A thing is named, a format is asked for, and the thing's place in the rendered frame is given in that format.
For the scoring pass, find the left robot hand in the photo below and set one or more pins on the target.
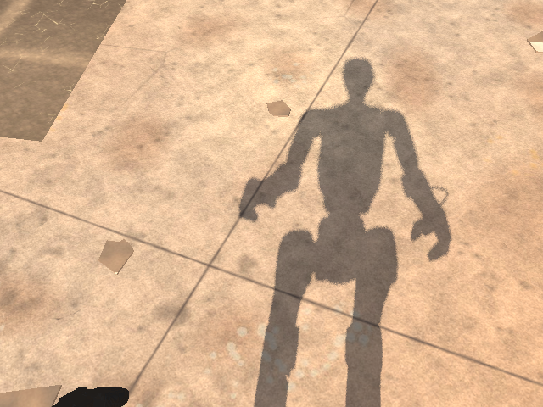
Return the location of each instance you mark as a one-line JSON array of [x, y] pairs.
[[97, 397]]

